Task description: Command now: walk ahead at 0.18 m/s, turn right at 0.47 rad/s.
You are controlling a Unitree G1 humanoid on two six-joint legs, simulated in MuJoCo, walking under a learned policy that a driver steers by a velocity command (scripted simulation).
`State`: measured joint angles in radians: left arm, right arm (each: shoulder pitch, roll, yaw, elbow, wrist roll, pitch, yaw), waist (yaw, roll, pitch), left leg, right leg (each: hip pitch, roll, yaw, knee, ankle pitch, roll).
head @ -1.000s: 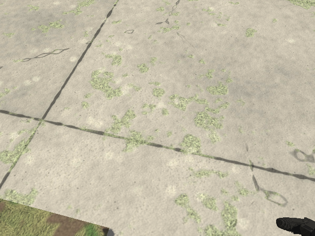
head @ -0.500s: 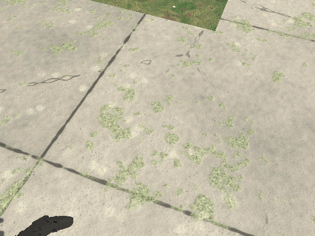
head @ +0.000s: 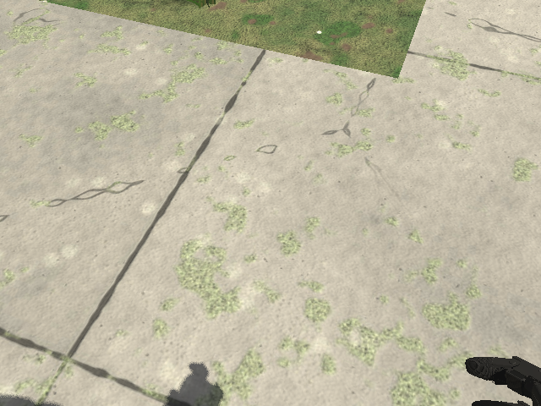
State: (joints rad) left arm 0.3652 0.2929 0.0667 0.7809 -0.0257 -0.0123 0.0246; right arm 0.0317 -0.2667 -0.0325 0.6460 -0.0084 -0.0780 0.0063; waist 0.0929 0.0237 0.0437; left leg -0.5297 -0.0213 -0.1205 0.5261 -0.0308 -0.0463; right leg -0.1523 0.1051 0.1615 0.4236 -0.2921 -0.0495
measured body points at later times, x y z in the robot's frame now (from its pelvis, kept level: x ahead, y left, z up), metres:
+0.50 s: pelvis +0.07 -0.01 -0.01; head +0.09 -0.04 +0.44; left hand +0.30 +0.22 -0.09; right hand +0.12 -0.33 -0.12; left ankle +0.15 +0.12 -0.73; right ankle +0.05 -0.11 -0.74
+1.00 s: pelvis +0.19 -0.04 -0.01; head +0.19 -0.03 +0.44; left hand +0.40 +0.17 -0.12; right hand +0.19 -0.36 -0.09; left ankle +0.26 +0.05 -0.74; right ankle +0.05 -0.11 -0.71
